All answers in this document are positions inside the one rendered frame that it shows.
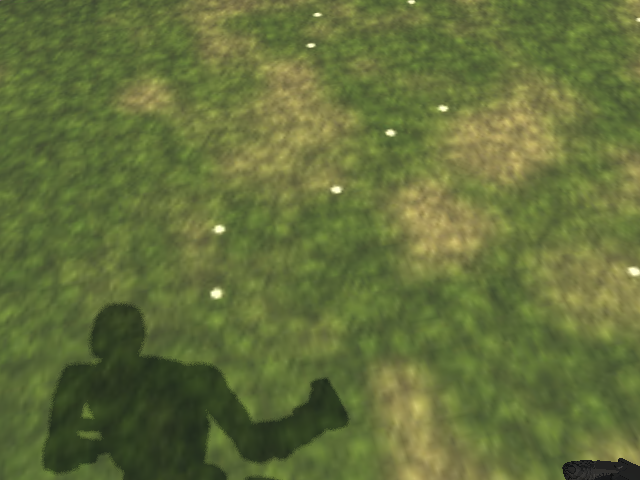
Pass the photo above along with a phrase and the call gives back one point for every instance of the robot right hand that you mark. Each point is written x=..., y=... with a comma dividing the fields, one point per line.
x=601, y=470

